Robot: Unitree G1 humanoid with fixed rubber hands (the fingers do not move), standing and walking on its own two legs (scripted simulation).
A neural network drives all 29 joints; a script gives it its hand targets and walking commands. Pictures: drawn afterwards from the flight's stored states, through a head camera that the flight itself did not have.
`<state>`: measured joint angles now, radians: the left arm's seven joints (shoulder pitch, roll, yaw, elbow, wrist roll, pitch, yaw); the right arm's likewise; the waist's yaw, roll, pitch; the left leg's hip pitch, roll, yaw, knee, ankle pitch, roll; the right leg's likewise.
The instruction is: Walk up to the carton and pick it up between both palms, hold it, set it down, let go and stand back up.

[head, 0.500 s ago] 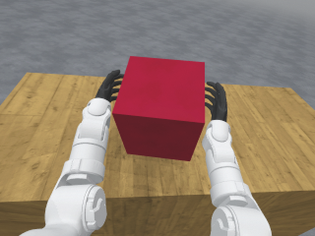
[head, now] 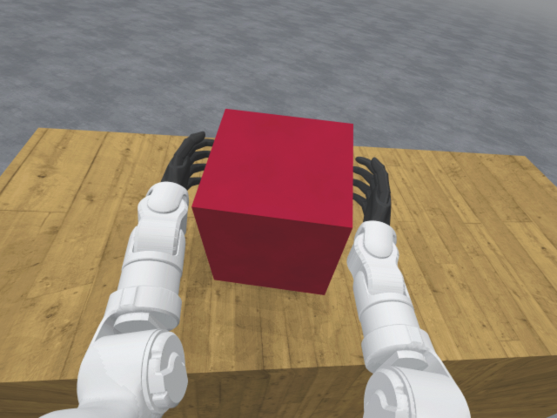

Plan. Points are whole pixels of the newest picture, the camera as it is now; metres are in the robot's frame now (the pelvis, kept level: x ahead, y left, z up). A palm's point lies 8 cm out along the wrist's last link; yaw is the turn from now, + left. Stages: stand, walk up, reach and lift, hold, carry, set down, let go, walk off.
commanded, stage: set down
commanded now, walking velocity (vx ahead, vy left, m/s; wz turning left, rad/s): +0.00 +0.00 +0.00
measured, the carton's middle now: (278, 207) +0.43 +0.00 +0.09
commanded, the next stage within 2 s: none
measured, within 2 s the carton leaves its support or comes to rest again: rests again in 1.72 s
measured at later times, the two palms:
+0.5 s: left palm (171, 213) +0.39 +0.16 +0.10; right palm (362, 244) +0.35 -0.12 +0.10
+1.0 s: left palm (183, 210) +0.41 +0.15 +0.09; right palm (362, 249) +0.36 -0.13 +0.08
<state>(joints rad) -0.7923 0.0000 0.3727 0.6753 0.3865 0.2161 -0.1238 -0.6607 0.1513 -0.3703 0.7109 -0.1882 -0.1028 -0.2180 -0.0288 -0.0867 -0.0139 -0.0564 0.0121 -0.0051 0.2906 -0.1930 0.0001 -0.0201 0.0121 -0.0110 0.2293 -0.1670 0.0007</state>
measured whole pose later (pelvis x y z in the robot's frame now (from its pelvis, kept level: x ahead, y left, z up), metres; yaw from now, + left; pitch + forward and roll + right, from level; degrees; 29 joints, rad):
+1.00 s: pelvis -0.02 +0.00 +0.00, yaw +1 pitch +2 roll -1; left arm -0.89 0.00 0.44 0.87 0.43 0.10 -0.10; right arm -0.68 0.23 -0.59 0.73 -0.39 -0.12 -0.17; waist -0.03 -0.09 0.05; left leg -0.17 0.01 0.00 0.31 -0.18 0.00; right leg -0.13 0.00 -0.05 0.25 -0.16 0.00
